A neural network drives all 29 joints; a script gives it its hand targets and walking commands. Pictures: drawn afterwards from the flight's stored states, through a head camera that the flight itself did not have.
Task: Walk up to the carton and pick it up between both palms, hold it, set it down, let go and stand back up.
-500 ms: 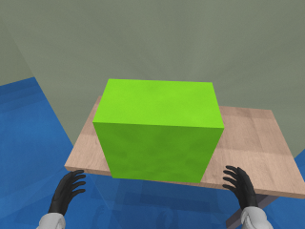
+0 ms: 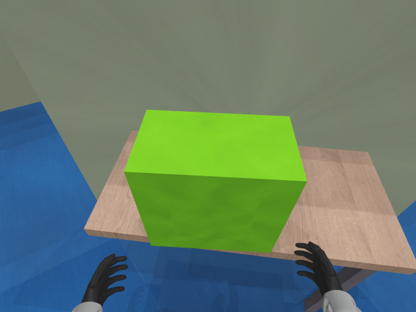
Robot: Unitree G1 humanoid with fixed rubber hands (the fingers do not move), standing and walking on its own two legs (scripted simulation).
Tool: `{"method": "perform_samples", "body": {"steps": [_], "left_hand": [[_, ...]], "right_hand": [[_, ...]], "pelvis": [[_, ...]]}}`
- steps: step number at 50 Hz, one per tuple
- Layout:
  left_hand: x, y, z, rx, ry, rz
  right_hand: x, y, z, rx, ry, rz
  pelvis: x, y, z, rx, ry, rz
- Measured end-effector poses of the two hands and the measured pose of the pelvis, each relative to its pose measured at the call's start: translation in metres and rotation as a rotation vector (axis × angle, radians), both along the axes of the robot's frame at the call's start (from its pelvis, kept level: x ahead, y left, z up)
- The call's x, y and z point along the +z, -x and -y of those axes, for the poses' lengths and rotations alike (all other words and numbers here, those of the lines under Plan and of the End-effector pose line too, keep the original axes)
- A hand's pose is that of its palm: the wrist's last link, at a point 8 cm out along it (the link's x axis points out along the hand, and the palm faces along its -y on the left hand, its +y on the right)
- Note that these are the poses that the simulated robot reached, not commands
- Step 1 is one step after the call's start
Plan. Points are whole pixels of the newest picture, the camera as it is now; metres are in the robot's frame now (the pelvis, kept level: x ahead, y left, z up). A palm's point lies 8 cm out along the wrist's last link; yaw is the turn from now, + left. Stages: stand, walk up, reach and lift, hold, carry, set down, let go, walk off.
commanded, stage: set down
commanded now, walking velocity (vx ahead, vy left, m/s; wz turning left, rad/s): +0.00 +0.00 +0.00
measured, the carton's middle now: (213, 187) +0.38 +0.00 +0.01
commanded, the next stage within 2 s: let go in 0.46 s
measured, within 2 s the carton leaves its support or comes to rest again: neither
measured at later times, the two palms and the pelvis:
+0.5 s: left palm out of the picture +0.16 +0.23 -0.08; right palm out of the picture +0.15 -0.22 -0.09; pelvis +0.00 +0.01 +0.00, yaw -1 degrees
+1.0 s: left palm out of the picture +0.16 +0.21 -0.09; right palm out of the picture +0.14 -0.23 -0.08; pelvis -0.01 +0.00 +0.00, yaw -1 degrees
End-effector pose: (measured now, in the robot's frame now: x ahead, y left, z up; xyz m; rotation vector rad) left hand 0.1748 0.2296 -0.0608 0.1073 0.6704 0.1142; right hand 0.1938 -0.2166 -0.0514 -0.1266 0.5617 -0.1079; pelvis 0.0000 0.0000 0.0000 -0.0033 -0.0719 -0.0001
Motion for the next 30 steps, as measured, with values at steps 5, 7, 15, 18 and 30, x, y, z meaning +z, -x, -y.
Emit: {"method": "perform_samples", "body": {"steps": [5, 7, 15, 18, 30], "left_hand": [[-0.003, 0.006, -0.003, 0.008, -0.012, -0.034], [-0.004, 0.008, -0.004, 0.003, -0.024, -0.050], [-0.022, 0.021, -0.002, -0.016, -0.029, -0.168], [-0.023, 0.021, -0.001, -0.015, -0.032, -0.174], [-0.028, 0.021, 0.008, -0.028, -0.043, -0.208]], "right_hand": [[-0.006, 0.010, 0.001, -0.009, -0.001, -0.031], [-0.009, 0.013, 0.001, -0.002, 0.005, -0.040], [-0.028, 0.033, 0.003, 0.010, 0.027, -0.141], [-0.032, 0.038, 0.002, 0.015, 0.026, -0.154], [-0.038, 0.046, 0.006, 0.031, 0.044, -0.178]], "pelvis": [[0.000, -0.005, -0.002, -0.006, 0.002, -0.004], [0.000, -0.006, -0.003, -0.006, 0.003, -0.003], [0.000, -0.007, -0.006, -0.010, 0.003, -0.006], [-0.001, -0.006, -0.006, -0.013, 0.004, -0.011], [-0.002, 0.000, -0.004, -0.020, 0.003, -0.007]]}}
